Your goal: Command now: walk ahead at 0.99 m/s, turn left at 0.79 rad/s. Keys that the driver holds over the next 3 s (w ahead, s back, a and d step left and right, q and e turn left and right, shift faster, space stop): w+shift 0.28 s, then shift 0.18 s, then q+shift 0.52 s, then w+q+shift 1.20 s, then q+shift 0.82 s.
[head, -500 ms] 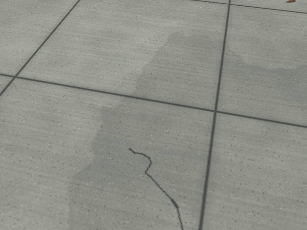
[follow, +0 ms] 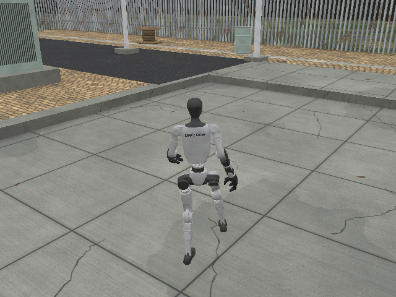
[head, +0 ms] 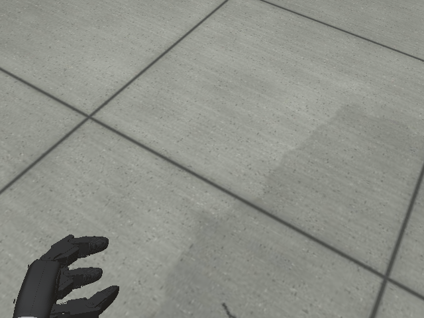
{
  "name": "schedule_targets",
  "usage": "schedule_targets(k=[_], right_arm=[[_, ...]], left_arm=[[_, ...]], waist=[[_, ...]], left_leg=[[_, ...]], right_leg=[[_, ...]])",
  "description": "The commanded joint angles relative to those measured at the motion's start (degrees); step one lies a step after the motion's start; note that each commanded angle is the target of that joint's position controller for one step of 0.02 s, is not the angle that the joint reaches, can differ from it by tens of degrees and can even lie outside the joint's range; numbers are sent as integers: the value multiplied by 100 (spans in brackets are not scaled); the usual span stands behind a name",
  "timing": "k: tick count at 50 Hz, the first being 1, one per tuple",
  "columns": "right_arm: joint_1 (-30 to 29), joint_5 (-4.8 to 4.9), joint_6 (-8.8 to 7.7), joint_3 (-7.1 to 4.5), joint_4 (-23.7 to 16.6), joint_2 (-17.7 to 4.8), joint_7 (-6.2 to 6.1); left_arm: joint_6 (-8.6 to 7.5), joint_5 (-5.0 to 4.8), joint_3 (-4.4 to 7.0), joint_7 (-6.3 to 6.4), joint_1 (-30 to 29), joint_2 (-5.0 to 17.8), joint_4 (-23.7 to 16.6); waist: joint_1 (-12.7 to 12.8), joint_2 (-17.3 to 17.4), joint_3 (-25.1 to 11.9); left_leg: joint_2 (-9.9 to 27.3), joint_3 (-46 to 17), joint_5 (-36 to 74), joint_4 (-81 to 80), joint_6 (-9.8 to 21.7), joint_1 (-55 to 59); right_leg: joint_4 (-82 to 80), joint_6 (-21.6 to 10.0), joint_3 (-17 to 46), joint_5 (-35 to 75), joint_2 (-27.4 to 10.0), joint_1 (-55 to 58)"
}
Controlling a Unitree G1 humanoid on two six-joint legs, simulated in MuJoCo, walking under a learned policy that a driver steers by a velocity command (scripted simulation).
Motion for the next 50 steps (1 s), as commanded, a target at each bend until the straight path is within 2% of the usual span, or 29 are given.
schedule_targets(k=[1, 3, 4, 5, 6, 7, 8, 9, 10, 11, 12, 14, 17, 19, 22, 24, 26, 27, 28, 29, 30, 31, 32, 36, 40, 43, 47, 49, 50], right_arm=[[-97, 66, -112, -298, -173, -961, -87], [61, 8, -24, -303, -2, -907, -114], [-4, -110, 28, -319, 17, -1006, -85], [-336, -295, 68, -311, -62, -1142, -14], [-511, -446, 18, -154, -257, -711, 15], [1094, 37, -80, 93, -234, 167, 94], [574, 242, -60, 85, -102, -425, 49], [-543, 174, -67, -1, -308, -856, 56], [-1306, 20, -121, 30, -499, -822, 55], [-1640, -58, -182, 42, -651, -683, 78], [-1592, -19, -178, 57, -668, -541, 118], [-1439, 48, -104, 101, -604, -360, 135], [-1908, -179, -141, 209, -802, -234, 187], [-2322, -270, -286, 288, -886, -131, 313], [-2760, -220, -322, 185, -972, -377, 423], [-2360, -231, -280, 32, -815, -726, 398], [-1003, -233, -191, -153, -344, -994, 355], [-470, -258, -119, -273, -281, -1450, 274], [-745, -409, -119, -243, -482, -1804, 275], [-947, -358, -94, -256, -660, -1572, 299], [-1370, -239, -39, -278, -837, -1392, 294], [-1611, -94, 12, -230, -833, -1155, 267], [-1705, -66, 51, -205, -836, -1086, 231], [-1765, -201, 141, -271, -773, -1146, 107], [-1704, -99, 372, -391, -766, -1423, -105], [-1630, -44, 522, -412, -783, -1426, -209], [-1447, -48, 605, -424, -826, -1305, -236], [-1324, 30, 641, -359, -849, -1040, -216], [-739, -42, 674, -262, -767, -686, -189]], left_arm=[[-77, -177, 199, -6, -531, 513, -445], [-104, -180, 317, -21, -301, 717, -411], [-99, -201, 458, 5, 398, 925, -284], [-30, -269, 556, 67, 1547, 1084, -115], [52, -207, 566, 144, 3043, 1294, 134], [43, -19, 639, -59, 3161, 1780, 592], [39, -26, 527, -104, 3144, 1036, 477], [95, -40, 447, -43, 2734, 634, 486], [141, 31, 439, -46, 2552, 698, 579], [126, 78, 433, -74, 2393, 701, 672], [89, 124, 357, -79, 2257, 496, 747], [71, -5, 227, -147, 2197, 129, 905], [66, -122, 254, -90, 2025, 474, 1041], [84, -146, 308, -7, 2009, 732, 1099], [110, -202, 362, 68, 2573, 979, 1383], [196, -151, 380, 111, 2538, 1048, 1421], [324, -70, 401, 190, 2206, 1106, 1267], [353, 57, 367, 264, 2210, 968, 1022], [350, 130, 75, 175, 3441, 35, 973], [317, 1, 55, 113, 3636, 372, 1056], [323, -118, 131, 116, 2951, 670, 911], [336, -57, 194, 197, 2339, 880, 792], [375, 17, 240, 280, 2002, 933, 690], [538, 108, 189, 343, 1754, 629, 467], [658, 100, 174, 323, 1161, 535, 289], [690, 47, 185, 287, 651, 523, 149], [558, -33, 265, 231, 483, 631, 143], [508, -26, 354, 207, 756, 754, 283], [590, 45, 402, 244, 801, 1008, 198]], waist=[[26, 791, 259], [191, 956, 60], [621, 1079, -407], [1373, 1251, -1068], [1897, 756, -2132], [866, -2907, -3238], [1251, -2141, -2616], [1441, -1048, -1502], [1404, 144, -828], [1184, 289, -420], [910, 95, -304], [642, -131, -136], [456, 49, 480], [586, 37, 406], [703, -289, 143], [410, -399, -189], [-296, -326, -875], [-388, 454, -1280], [538, 1981, -2241], [373, 1387, -3122], [295, 872, -2527], [326, 237, -1766], [450, 71, -1278], [847, 465, -997], [796, 470, -1295], [635, 720, -1053], [522, 1111, -869], [622, 787, -931], [367, -257, -1474]], left_leg=[[895, -819, 959, -810, 522, -1679], [1173, -926, 2528, -230, 415, -588], [1197, -856, 4010, 498, 296, -229], [1144, -641, 4924, 1771, 88, -518], [968, -526, 3958, 3888, -44, -1827], [-35, -220, -826, 6147, -400, -3627], [452, -16, -463, 6396, -328, -4363], [691, 283, -85, 6281, -275, -4609], [827, 441, 72, 5987, -239, -4393], [952, 423, 138, 5610, -207, -4302], [1150, 344, 219, 5317, -163, -4033], [1285, 435, 215, 4814, -141, -3959], [1338, 825, 564, 3593, -414, -4108], [1047, 1278, 2024, 2011, -506, -3031], [654, 1250, 3367, 926, -483, -1992], [423, 1294, 3266, 709, -328, -1601], [325, 1314, 3359, 714, -165, -179], [1069, 320, 4973, 897, 95, 873], [2689, -2218, 6860, 1050, 1409, 2307], [2833, -3045, 6296, 527, 1808, 2400], [2464, -2506, 5025, 364, 1668, 1746], [2058, -1941, 4409, 200, 1329, 803], [1815, -1686, 4251, -38, 1161, -41], [1410, -1326, 4582, -267, 1026, -1508], [1119, -1430, 3688, -196, 714, -1894], [878, -1678, 2080, -245, 414, -2009], [809, -2216, 1712, 51, 200, -1613], [370, -1948, 454, 848, -142, -1873], [-150, -1024, -1459, 2158, -380, -2625]], right_leg=[[-751, 11, -470, 747, 369, 2008], [-836, -174, -564, 182, 412, 1978], [-691, -347, -764, -282, 566, 2583], [-304, -536, -853, -654, 413, 3780], [422, -751, 159, -1553, -370, 5883], [-1302, -1945, 3976, -4124, -1818, 7494], [-2089, -1743, 4732, -5578, -1744, 7206], [-2086, -1559, 3595, -4835, -1491, 6319], [-2122, -1467, 2759, -3571, -1166, 5312], [-2112, -1550, 2228, -2840, -997, 4649], [-2226, -1552, 1820, -2522, -839, 4222], [-2451, -1603, 1382, -2205, -721, 3905], [-2626, -1657, 559, 941, -833, 3270], [-2722, -1349, -364, 1646, -287, 2680], [-2895, -1185, -506, 1285, -390, 3056], [-2265, -978, -700, 1993, -431, 3680], [-418, -571, -1175, 2642, -221, 3511], [1494, -290, -1312, 989, 180, 2593], [4105, 83, -880, -4279, 1046, 917], [4922, 79, -84, -4154, 933, 696], [4853, -26, -54, -3768, 703, 356], [4346, -87, -106, -3382, 501, 268], [3975, -58, -113, -3189, 447, 393], [2492, 60, -129, -3032, 487, 1147], [1514, 197, -80, -2156, 796, 1517], [850, 193, 47, -1797, 940, 1637], [-481, 90, 220, -1812, 962, 2141], [-1771, -226, 244, -820, 391, 3133], [-1652, -773, 1232, -1046, -909, 4212]])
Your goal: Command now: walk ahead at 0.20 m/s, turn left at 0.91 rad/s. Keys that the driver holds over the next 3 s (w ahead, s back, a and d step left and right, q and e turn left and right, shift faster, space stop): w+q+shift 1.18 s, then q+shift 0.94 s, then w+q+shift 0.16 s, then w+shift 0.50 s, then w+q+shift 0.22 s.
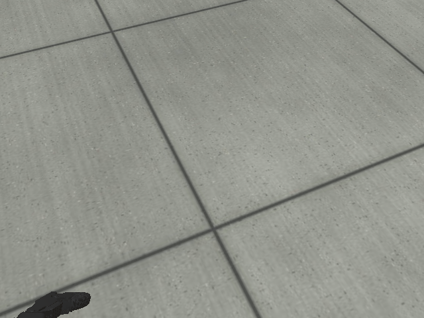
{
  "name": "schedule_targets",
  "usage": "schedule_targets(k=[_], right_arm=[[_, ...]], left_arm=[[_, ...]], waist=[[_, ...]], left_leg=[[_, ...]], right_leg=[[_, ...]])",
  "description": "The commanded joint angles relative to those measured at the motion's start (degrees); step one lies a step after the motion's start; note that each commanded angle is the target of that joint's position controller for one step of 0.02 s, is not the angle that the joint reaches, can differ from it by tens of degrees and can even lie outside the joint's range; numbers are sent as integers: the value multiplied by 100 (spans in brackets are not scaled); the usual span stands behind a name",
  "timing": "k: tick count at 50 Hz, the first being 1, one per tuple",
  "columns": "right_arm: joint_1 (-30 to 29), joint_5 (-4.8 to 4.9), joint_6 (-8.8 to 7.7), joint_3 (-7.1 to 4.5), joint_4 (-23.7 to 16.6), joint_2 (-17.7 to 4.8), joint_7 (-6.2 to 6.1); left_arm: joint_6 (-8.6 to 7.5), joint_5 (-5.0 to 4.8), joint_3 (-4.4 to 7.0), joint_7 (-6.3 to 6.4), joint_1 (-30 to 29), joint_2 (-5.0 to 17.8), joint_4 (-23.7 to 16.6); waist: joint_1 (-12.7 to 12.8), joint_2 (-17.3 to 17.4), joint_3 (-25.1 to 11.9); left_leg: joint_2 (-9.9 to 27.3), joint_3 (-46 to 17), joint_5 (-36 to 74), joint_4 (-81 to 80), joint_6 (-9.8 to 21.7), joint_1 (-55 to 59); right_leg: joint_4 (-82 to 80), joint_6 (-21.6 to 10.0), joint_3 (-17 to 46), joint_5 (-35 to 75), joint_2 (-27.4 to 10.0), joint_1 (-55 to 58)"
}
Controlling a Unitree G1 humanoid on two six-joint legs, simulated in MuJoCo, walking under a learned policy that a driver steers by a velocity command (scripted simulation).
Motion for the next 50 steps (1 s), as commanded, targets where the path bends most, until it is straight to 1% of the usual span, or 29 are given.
schedule_targets(k=[1, 2, 3, 5, 8, 14, 18, 23, 24, 25, 26, 27, 28, 29, 30, 31, 32, 33, 34, 35, 36, 38, 40, 42, 43, 46, 48, 49, 50], right_arm=[[361, 44, -85, -82, -594, -499, 70], [98, 10, -158, -145, -647, -854, 104], [-8, -21, -164, -195, -614, -1026, 121], [162, -112, -148, -170, -480, -842, 153], [-94, -74, -249, -56, -629, -483, 213], [-551, 28, -319, 11, -885, -315, 288], [-853, 45, -320, 93, -1000, -160, 402], [-1257, 78, -327, 202, -1111, -56, 569], [-1220, 93, -322, 201, -1096, -88, 587], [-1009, 99, -318, 155, -1038, -199, 581], [-395, 130, -318, 22, -861, -440, 545], [834, 187, -327, -214, -501, -817, 510], [2236, 214, -270, -516, 12, -1420, 445], [1718, 211, -320, -543, -61, -2187, 415], [1657, 115, -524, -374, -458, -1718, 471], [1675, 38, -689, -246, -328, -1279, 522], [1587, -20, -778, -192, -235, -1171, 519], [1153, -55, -798, -115, -269, -970, 511], [737, -143, -802, -33, -390, -750, 491], [532, -155, -798, 9, -446, -616, 458], [484, -105, -803, 37, -429, -525, 406], [702, -34, -823, 89, -277, -404, 294], [959, -33, -785, 120, -55, -311, 176], [1233, -10, -746, 91, 149, -369, 126], [1383, 24, -750, 73, 256, -402, 124], [1502, 90, -744, 58, 533, -356, 79], [1454, 76, -680, -6, 632, -394, 14], [1400, 17, -642, -61, 633, -485, 6], [1173, -122, -593, -113, 574, -671, 51]], left_arm=[[19, 226, 376, 4, 534, 1159, -280], [-22, 157, 395, 21, 310, 1037, -349], [-42, 37, 372, 76, 209, 897, -366], [-58, -93, 356, 156, 388, 850, -319], [-192, -33, 337, 104, 892, 795, -165], [-315, 67, 430, -30, 1334, 986, 65], [-308, 25, 521, -60, 1475, 1140, 251], [-222, -74, 628, -152, 1543, 1302, 489], [-192, -84, 645, -179, 1436, 1354, 501], [-167, -90, 670, -197, 1277, 1461, 489], [-131, -115, 695, -200, 1229, 1573, 507], [-95, -159, 682, -198, 1029, 1620, 470], [-184, -68, 537, -149, 1090, 1236, 298], [-390, 126, 179, -185, 1530, 48, -156], [-655, -131, 205, -130, 847, 662, -418], [-781, -402, 317, -83, 65, 1090, -591], [-867, -319, 246, -49, 118, 888, -538], [-889, -118, 218, -44, 283, 776, -422], [-824, -64, 254, -91, 625, 770, -289], [-742, -51, 272, -144, 691, 777, -233], [-667, -13, 291, -176, 629, 786, -206], [-586, 80, 264, -198, 75, 702, -344], [-607, 101, 184, -244, -640, 416, -583], [-652, 48, 131, -320, -1184, 194, -778], [-684, -4, 138, -348, -1424, 174, -889], [-738, -166, 273, -378, -1642, 424, -1052], [-751, -231, 371, -353, -1510, 618, -1093], [-745, -247, 476, -297, -1057, 812, -1043], [-697, -329, 595, -195, -116, 1028, -926]], waist=[[120, -1508, -1160], [155, -1455, -676], [205, -1267, -438], [268, -879, -355], [503, -706, -162], [645, -701, 173], [649, -573, 453], [643, -440, 801], [551, -438, 793], [347, -525, 633], [-26, -629, 195], [-765, -494, -533], [-1276, 257, -963], [-155, 2568, -1184], [-499, 1642, -2102], [-612, 784, -1148], [-365, 433, -788], [-41, 245, -562], [308, 304, -403], [433, 443, -217], [454, 398, -40], [342, 202, 334], [154, 286, 518], [-79, 402, 498], [-187, 438, 504], [-177, 684, 464], [-14, 783, 366], [232, 909, -19], [806, 1064, -693]], left_leg=[[332, 413, -2063, 1834, -9, -1678], [915, 663, -1344, 2326, -143, -2183], [1094, 912, -912, 2619, -256, -2401], [1326, 1308, -455, 3437, -431, -2656], [1675, 1758, -89, 4029, -488, -2939], [2113, 1628, 580, 3526, -625, -3278], [2309, 1719, 749, 2819, -461, -3264], [2372, 2200, 270, 1868, 21, -2772], [2280, 2385, 62, 1654, 158, -2389], [2011, 2692, -195, 1483, 302, -1677], [1527, 3072, -457, 1496, 420, -578], [1001, 3340, -137, 1080, 658, 1258], [971, 2536, 95, 788, 916, 3549], [2230, -1043, -2335, -631, 1785, 4456], [2934, -3201, -3727, -2069, 2066, 4422], [3083, -3054, -3152, -2419, 1778, 4014], [3017, -2576, -2464, -2223, 1735, 3390], [2769, -1901, -1807, -2001, 1607, 2498], [2460, -1324, -1488, -1928, 1535, 1803], [2252, -1012, -1290, -2074, 1538, 1438], [2139, -726, -926, -2214, 1528, 1244], [1814, -97, 260, -2364, 1412, 786], [1532, 259, 1245, -2233, 1263, 537], [1463, 249, 1282, -2306, 1087, 377], [1531, 110, 1189, -2376, 1037, 380], [1746, -248, 1417, -2214, 861, 1041], [1850, -343, 2635, -1795, 747, 1663], [1829, -376, 3842, -1251, 653, 1880], [1746, -330, 4791, -181, 545, 1861]], right_leg=[[-1403, -1318, 2513, -1634, -2526, 2147], [-1660, -1370, 2653, -2864, -2521, 1916], [-1690, -1176, 2150, -3079, -2250, 1834], [-1673, -919, 1406, -2804, -1964, 1970], [-1842, -886, 574, -2628, -1779, 1865], [-2140, -1096, -191, -2172, -2110, 1999], [-2265, -1035, -901, -1664, -2341, 2255], [-2312, -857, -1893, -1009, -2366, 2639], [-2194, -806, -2145, -495, -2299, 2593], [-1828, -761, -2412, 997, -2201, 2456], [-843, -742, -2635, 3120, -2132, 2308], [852, -607, -2870, 4725, -1949, 1796], [3136, -270, -2642, 2645, -1678, -64], [5363, 36, -1823, -2572, -571, -2454], [5923, -139, -386, -2366, -434, -2836], [5856, -314, -426, -1702, -508, -3408], [5463, -436, -383, -1381, -724, -3322], [4914, -458, -290, -1079, -943, -2750], [4592, -432, -174, -737, -1082, -2206], [4284, -361, -197, -573, -1087, -1995], [3884, -271, -267, -453, -1081, -1914], [2920, -83, -597, 116, -846, -1755], [1817, 71, -843, 925, -504, -1547], [950, 81, -1019, 1517, -221, -1122], [599, 38, -985, 1707, -139, -896], [-152, -120, -676, 1950, -105, -477], [-355, -190, -640, 1548, -68, -193], [-199, -249, -746, 1174, 27, 407], [34, -343, -846, 959, -44, 1464]])
Over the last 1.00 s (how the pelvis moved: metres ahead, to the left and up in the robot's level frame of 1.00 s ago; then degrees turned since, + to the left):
0.65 0.00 -0.01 31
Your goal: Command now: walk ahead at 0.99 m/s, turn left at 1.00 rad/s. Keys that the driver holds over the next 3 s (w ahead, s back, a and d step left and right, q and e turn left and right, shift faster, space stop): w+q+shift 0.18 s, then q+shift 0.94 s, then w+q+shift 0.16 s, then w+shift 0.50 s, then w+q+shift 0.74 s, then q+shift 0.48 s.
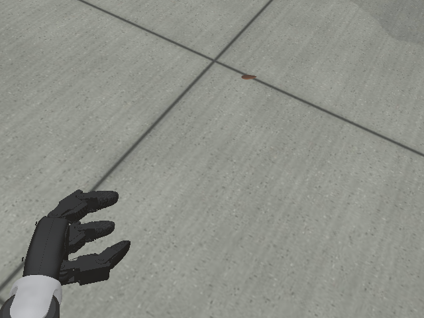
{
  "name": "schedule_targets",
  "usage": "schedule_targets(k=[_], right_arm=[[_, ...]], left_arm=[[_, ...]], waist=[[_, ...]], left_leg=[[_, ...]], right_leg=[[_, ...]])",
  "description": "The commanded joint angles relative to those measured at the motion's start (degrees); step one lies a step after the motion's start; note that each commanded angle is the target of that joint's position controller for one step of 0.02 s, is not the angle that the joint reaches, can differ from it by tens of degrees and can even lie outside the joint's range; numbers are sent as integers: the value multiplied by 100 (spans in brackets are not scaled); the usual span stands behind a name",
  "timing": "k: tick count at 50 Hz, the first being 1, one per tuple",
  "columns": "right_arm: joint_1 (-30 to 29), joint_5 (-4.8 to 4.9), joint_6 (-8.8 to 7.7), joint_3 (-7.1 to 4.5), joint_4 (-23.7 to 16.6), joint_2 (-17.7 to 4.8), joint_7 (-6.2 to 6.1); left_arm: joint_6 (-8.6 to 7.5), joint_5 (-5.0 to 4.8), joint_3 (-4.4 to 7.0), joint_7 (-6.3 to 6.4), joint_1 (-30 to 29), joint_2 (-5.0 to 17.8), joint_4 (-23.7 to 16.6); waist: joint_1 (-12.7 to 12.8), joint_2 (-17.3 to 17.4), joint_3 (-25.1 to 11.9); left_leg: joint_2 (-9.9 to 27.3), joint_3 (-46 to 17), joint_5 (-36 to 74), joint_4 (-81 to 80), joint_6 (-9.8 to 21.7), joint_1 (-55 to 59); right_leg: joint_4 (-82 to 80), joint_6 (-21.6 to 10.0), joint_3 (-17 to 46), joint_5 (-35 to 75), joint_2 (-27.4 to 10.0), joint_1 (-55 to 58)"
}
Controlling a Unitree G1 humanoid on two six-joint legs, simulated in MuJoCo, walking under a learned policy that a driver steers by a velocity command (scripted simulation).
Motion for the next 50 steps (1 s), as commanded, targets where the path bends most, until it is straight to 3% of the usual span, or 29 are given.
schedule_targets(k=[1, 2, 3, 4, 5, 6, 8, 10, 12, 14, 17, 20, 21, 22, 23, 24, 25, 26, 29, 32, 37, 41, 44, 45, 46, 47, 48, 49, 50], right_arm=[[-1064, -289, 22, -272, -553, -1107, 53], [10, -192, 8, -32, -670, -45, 96], [263, 157, -10, 114, -726, -307, 98], [-521, 243, 10, -12, -736, -814, 79], [-1165, 124, -8, -54, -841, -1033, 97], [-1598, -8, -37, -53, -953, -934, 132], [-1649, 70, 59, -58, -1062, -655, 192], [-1771, 151, 223, -7, -1195, -364, 180], [-1937, 48, 250, 40, -1393, -279, 202], [-2019, -63, 171, 34, -1419, -378, 309], [-2047, -126, 170, -100, -1336, -663, 483], [-925, -58, 273, -464, -1127, -1373, 507], [-69, -22, 323, -662, -913, -1677, 432], [-345, 70, 360, -653, -924, -1795, 298], [-1201, -199, 255, -562, -1517, -2180, 303], [-1375, -300, 157, -560, -1822, -1995, 412], [-1617, -182, 83, -537, -1876, -1872, 454], [-1865, -49, 44, -495, -1848, -1661, 445], [-2223, -117, 78, -452, -1844, -1452, 303], [-2004, -68, 209, -481, -1703, -1478, 89], [-2038, -12, 509, -450, -1717, -1377, -122], [-1935, -50, 558, -426, -1734, -1249, -108], [-2085, -37, 572, -401, -1837, -1172, -68], [-2165, -3, 584, -371, -1863, -1106, -54], [-1803, -14, 597, -271, -1819, -787, -22], [-1266, -18, 602, -240, -1818, -683, -12], [-1284, -48, 540, -398, -1862, -1359, 29], [-1523, -36, 549, -497, -1776, -1699, 39], [-1599, -21, 608, -525, -1687, -1703, 22]], left_arm=[[93, -148, 551, 277, 2636, 1222, 22], [102, 136, 561, 248, 3341, 1491, 305], [36, 149, 508, 82, 3305, 1233, 342], [96, 144, 433, 144, 2912, 682, 219], [171, 175, 405, 191, 2674, 614, 353], [217, 265, 414, 201, 2575, 674, 515], [168, 337, 340, 200, 2340, 483, 752], [142, 150, 267, 138, 2037, 243, 935], [131, 102, 303, 144, 1587, 450, 977], [134, 132, 394, 193, 1261, 799, 948], [136, -21, 505, 270, 1472, 1268, 1036], [272, -188, 599, 282, 1415, 1596, 949], [314, -163, 543, 258, 1352, 1405, 877], [334, 58, 328, 183, 1680, 618, 892], [294, 154, 173, 110, 2632, 376, 704], [249, 99, 238, 99, 2555, 1128, 618], [241, 53, 278, 143, 1952, 1324, 512], [290, 111, 271, 239, 1711, 1209, 515], [498, 243, 271, 316, 1600, 1177, 571], [553, 309, 184, 310, 1328, 813, 537], [664, 225, 162, 317, 791, 671, 413], [561, 208, 197, 296, 436, 714, 328], [473, 181, 299, 242, 670, 846, 422], [458, 165, 334, 235, 878, 842, 507], [486, 198, 360, 258, 945, 943, 514], [585, 335, 395, 287, 863, 1296, 368], [604, 393, 422, 287, 1215, 1154, 429], [609, 329, 374, 320, 1081, 923, 367], [655, 280, 329, 365, 925, 747, 344]], waist=[[2051, 1368, -1824], [1344, -1031, -3100], [1272, -2509, -3654], [1509, -1785, -2471], [1519, -752, -1541], [1389, -26, -935], [985, 40, -333], [764, -33, 174], [535, -29, 626], [472, -37, 612], [510, 50, 135], [-231, -188, -607], [-658, 142, -956], [-196, 1552, -613], [752, 2415, -1479], [457, 1483, -2538], [468, 601, -1916], [674, -28, -1256], [971, 107, -867], [875, 42, -1082], [714, 499, -1061], [517, 990, -837], [601, 1213, -854], [733, 1103, -825], [591, 362, -1056], [252, -909, -1105], [410, -1208, -1185], [509, -791, -880], [521, -487, -647]], left_leg=[[783, -324, 6088, 2890, -181, -2284], [-127, 153, 1418, 5471, -471, -4442], [116, 376, 43, 6444, -504, -5206], [526, 736, 577, 6457, -504, -5596], [697, 994, 891, 6175, -499, -5533], [866, 1119, 931, 5958, -464, -5347], [1271, 1128, 1006, 5696, -385, -4945], [1507, 1215, 840, 5442, -383, -5135], [1551, 1407, 1159, 4840, -550, -5153], [1352, 1800, 2404, 3677, -662, -4496], [691, 2416, 3709, 2322, -584, -3213], [135, 2623, 3135, 2003, -140, -1709], [80, 2383, 3448, 1731, 86, -432], [550, 1403, 4914, 1353, 414, -22], [1794, -1436, 6718, 1255, 1703, 579], [2299, -2729, 4400, 201, 1993, 683], [2025, -2562, 3018, -149, 1648, 28], [1727, -2180, 2550, -175, 1300, -712], [1221, -1198, 4204, -68, 990, -2074], [924, -716, 5528, 257, 875, -2289], [500, -835, 4102, 423, 367, -2385], [471, -1296, 3636, 670, 242, -2187], [391, -1664, 3417, 1028, 61, -2150], [192, -1565, 2747, 1325, -96, -2386], [-199, -1044, 584, 2198, -353, -2969], [-937, -1, -1215, 3330, -686, -4153], [-498, 310, -962, 4364, -977, -4565], [-136, 515, -390, 4767, -1161, -4683], [41, 667, 75, 4950, -1244, -4747]], right_leg=[[1078, -309, 220, -1054, -606, 4858], [752, -1149, 2797, -3176, -2200, 7397], [-392, -1377, 5007, -5126, -2757, 7611], [-643, -1122, 4103, -5292, -2388, 6738], [-733, -949, 3063, -4127, -2136, 5672], [-847, -917, 2448, -3092, -1985, 4760], [-1114, -984, 1600, -2146, -1860, 3581], [-1358, -978, 834, -1440, -1856, 3016], [-1483, -982, -10, 462, -1859, 2393], [-1581, -839, -919, 1036, -1487, 1979], [-1047, -523, -1583, 2000, -1155, 2377], [957, -369, -1558, 3629, -1336, 2700], [2457, -183, -1510, 2513, -1184, 2016], [4424, 123, -1403, -3303, -328, 1013], [6345, 312, -504, -4824, 325, -161], [6503, 179, 482, -4218, 200, -338], [5930, 55, 536, -3675, 42, -434], [5395, 83, 532, -3331, -147, -429], [4394, 242, 603, -3117, -309, 381], [3688, 455, 483, -2840, -145, 475], [2546, 601, 567, -1856, 135, 474], [1592, 512, 711, -1814, 251, 634], [488, 342, 732, -1668, 227, 1385], [-202, 229, 626, -1035, 99, 1926], [-434, -146, 1069, -275, -743, 2880], [-302, -1004, 2369, 1188, -2031, 3658], [-489, -1588, 3262, 837, -2682, 3451], [-497, -1541, 2774, 201, -2381, 3183], [-495, -1297, 2091, -518, -1960, 2951]])
Over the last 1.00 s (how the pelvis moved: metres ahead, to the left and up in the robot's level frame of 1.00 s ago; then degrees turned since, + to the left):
0.46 0.43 -0.02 58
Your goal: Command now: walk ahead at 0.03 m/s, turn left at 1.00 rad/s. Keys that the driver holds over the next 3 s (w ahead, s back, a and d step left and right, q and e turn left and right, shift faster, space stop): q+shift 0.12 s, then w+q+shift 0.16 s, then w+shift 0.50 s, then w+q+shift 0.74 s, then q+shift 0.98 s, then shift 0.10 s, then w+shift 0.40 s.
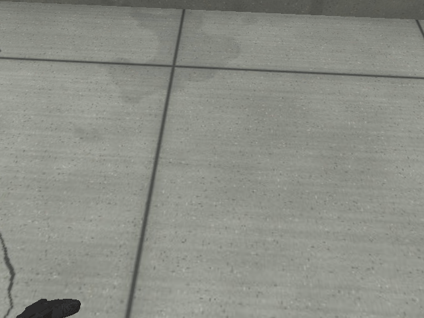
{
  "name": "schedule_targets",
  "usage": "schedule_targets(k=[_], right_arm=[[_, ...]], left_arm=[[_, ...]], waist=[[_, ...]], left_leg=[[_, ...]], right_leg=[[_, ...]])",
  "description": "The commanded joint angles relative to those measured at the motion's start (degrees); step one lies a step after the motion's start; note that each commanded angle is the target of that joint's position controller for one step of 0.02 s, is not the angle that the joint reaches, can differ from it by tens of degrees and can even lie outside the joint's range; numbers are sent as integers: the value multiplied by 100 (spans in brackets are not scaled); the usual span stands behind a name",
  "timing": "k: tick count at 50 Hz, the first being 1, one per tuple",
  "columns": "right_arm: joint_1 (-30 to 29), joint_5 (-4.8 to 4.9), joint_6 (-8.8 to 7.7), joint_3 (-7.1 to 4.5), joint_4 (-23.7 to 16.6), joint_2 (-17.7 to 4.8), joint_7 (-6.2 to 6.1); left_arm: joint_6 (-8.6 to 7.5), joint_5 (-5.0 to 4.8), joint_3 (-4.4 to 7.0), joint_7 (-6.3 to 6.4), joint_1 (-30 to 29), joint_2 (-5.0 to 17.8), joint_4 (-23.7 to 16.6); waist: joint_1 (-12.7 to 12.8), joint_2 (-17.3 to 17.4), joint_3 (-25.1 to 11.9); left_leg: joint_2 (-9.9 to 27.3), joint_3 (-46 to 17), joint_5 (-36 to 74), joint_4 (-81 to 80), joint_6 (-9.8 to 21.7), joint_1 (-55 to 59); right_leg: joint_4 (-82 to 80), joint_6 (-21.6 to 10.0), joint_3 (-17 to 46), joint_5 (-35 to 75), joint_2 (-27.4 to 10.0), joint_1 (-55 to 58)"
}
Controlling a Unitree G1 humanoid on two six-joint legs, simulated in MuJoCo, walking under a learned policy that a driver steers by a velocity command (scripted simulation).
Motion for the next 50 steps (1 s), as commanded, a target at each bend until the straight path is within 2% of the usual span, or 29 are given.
schedule_targets(k=[1, 3, 6, 8, 11, 16, 18, 19, 20, 21, 22, 23, 24, 26, 27, 32, 34, 37, 40, 41, 42, 43, 44, 45, 46, 47, 48, 49, 50], right_arm=[[487, -8, 55, -323, -187, -1007, -23], [423, 29, 87, -232, -264, -711, -4], [26, 46, 27, -140, -458, -466, 1], [-58, 28, -16, -112, -526, -453, 67], [-106, 18, -105, -102, -510, -476, 196], [106, -11, -183, -33, -207, -242, 298], [510, 10, -236, 2, 36, -109, 307], [1055, 15, -276, 8, 341, -43, 297], [1789, 11, -314, -82, 733, -230, 257], [2680, -19, -396, -196, 929, -592, 224], [2314, 7, -570, -263, 582, -1382, 232], [2165, -7, -726, -230, 464, -1046, 273], [1936, -60, -803, -106, 450, -770, 276], [1495, -104, -778, 70, 396, -419, 252], [1351, -155, -782, 134, 359, -291, 220], [1546, -146, -859, 199, 669, -235, 32], [1853, -74, -876, 227, 915, -197, 7], [2083, 1, -845, 216, 1211, -280, 10], [2192, -174, -730, 150, 1432, -549, -9], [2184, -283, -659, 128, 1501, -634, -18], [1863, -354, -585, 115, 1480, -726, -21], [1794, -452, -624, 217, 1292, -347, -48], [2937, -114, -786, 470, 1286, 719, 105], [1880, 213, -888, 283, 1223, -262, 158], [1097, 342, -901, 180, 945, -463, 146], [752, 241, -934, 243, 831, -282, 114], [704, 143, -902, 224, 815, -124, 118], [976, 162, -787, 221, 881, 37, 130], [1108, 188, -662, 216, 932, 167, 124]], left_arm=[[31, -58, 144, 134, -265, 530, -557], [102, -19, 129, 198, -284, 593, -527], [158, 29, 191, 202, 83, 720, -376], [143, -74, 286, 161, 462, 933, -256], [1, -201, 382, 79, 550, 1161, -188], [-142, -282, 434, -88, 454, 1239, -77], [-126, -320, 399, -166, 380, 1190, 4], [-100, -309, 348, -179, 231, 1060, 15], [-120, -207, 221, -193, 253, 700, 7], [-173, -70, 25, -256, -54, 216, -172], [-362, -121, -51, -286, -262, 23, -703], [-527, -408, 9, -303, -623, 515, -811], [-606, -500, 39, -335, -602, 660, -794], [-605, -254, 18, -391, -172, 662, -502], [-559, -230, 48, -442, -43, 714, -421], [-473, -234, -146, -524, -782, 262, -522], [-534, -300, -206, -598, -1225, 131, -634], [-594, -350, -193, -704, -1551, 184, -779], [-530, -342, -55, -630, -1139, 505, -860], [-457, -388, 53, -532, -391, 735, -755], [-364, -436, 147, -392, 973, 902, -462], [-277, -354, 210, -240, 2323, 1224, -130], [-405, -189, 243, -339, 2421, 1334, 36], [-402, -142, 152, -290, 2398, 717, 36], [-424, -115, 132, -239, 1972, 599, 83], [-457, -77, 144, -230, 1723, 608, 177], [-509, 7, 133, -238, 1464, 526, 263], [-575, 83, 80, -233, 1232, 325, 323], [-598, 11, 44, -248, 1028, 163, 391]], waist=[[-32, -691, -624], [31, -728, -372], [313, -924, -529], [483, -1000, -880], [473, -1098, -812], [249, -877, -425], [-27, -726, -315], [-323, -495, -275], [-594, 142, -329], [-1025, 1325, -317], [-592, 2025, -253], [-805, 927, -348], [-593, 646, -42], [-236, 499, 199], [-100, 535, 297], [-178, 260, 599], [-298, 256, 756], [-279, 363, 763], [137, 926, -41], [588, 1165, -571], [1374, 1216, -1211], [1694, 561, -2214], [736, -1994, -3581], [1287, -1608, -3039], [1221, -1214, -1776], [1007, -268, -1202], [679, -90, -734], [361, -240, -572], [189, -360, -394]], left_leg=[[843, 488, 360, 1602, -374, -1187], [1036, 989, 711, 1717, -417, -1171], [1432, 1329, 895, 1070, -512, -1357], [1661, 1467, 908, 708, -469, -1422], [1836, 1615, 920, 213, -238, -1307], [1727, 2072, 667, -1161, 182, 45], [1572, 2331, 799, -1941, 378, 820], [1360, 2634, 1155, -2485, 481, 1566], [1034, 2685, 1049, -2787, 622, 2602], [1887, 984, 600, -3287, 1034, 3807], [3068, -1939, -45, -4009, 2005, 4082], [3507, -2552, -872, -4562, 2334, 4031], [3444, -2171, -779, -4521, 2157, 3874], [2986, -1011, -244, -4426, 1775, 3136], [2766, -625, 31, -4568, 1634, 2748], [2174, 898, 1975, -5290, 1295, 1829], [2164, 1161, 2283, -5606, 1231, 1759], [2329, 1388, 3250, -5483, 1127, 2593], [2529, 1331, 7309, -4175, 937, 3541], [2590, 1224, 8498, -3221, 908, 3560], [2508, 1297, 8749, -1726, 778, 2802], [2187, 1075, 6397, 287, 753, 881], [998, 437, 355, 2373, 539, -1066], [1177, 420, 572, 2565, 618, -1310], [1412, 684, 878, 2708, 592, -1730], [1651, 762, 1087, 2502, 614, -1574], [1869, 783, 1293, 2281, 604, -1314], [2092, 704, 1415, 2228, 590, -899], [2193, 752, 1321, 2123, 567, -767]], right_leg=[[-979, -1080, 1577, 566, -1887, 1332], [-1209, -1076, 856, 770, -1662, 959], [-1340, -1244, 339, 1102, -1761, 1506], [-1657, -1248, 442, -387, -2037, 1918], [-2057, -1062, 429, -2050, -2282, 1908], [-2165, -800, -430, -2203, -2211, 1164], [-1851, -753, -706, -2261, -2168, 802], [-1392, -676, -982, -2443, -2026, 343], [-250, -532, -1377, -2117, -1633, -294], [2498, -170, -1716, -2211, -1132, -1921], [4047, 10, -1079, -2404, -353, -4015], [4478, -91, -297, -1870, -721, -4575], [4389, -168, -190, -1355, -917, -4740], [3890, -70, -223, -534, -1196, -4203], [3599, -6, -208, -137, -1235, -3861], [1767, 188, -769, 1669, -778, -2689], [910, 63, -901, 2131, -602, -2099], [9, -192, -952, 2089, -407, -1852], [144, -483, -1165, 1161, 81, -926], [385, -610, -1123, 703, 184, -33], [472, -718, -1001, 633, -12, 1632], [1252, -825, 485, -334, -1266, 4109], [-72, -1804, 3851, -3884, -2641, 5867], [-1208, -1349, 4163, -4138, -2411, 5236], [-1257, -1124, 3138, -3358, -2345, 4301], [-1433, -1052, 2527, -2310, -2218, 3294], [-1528, -1084, 1921, -1706, -2093, 2352], [-1668, -1094, 1469, -1368, -2002, 1685], [-1878, -1104, 1051, -1193, -1959, 1337]])
Over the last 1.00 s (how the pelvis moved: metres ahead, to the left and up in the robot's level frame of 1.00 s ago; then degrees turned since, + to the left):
0.58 0.08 0.02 58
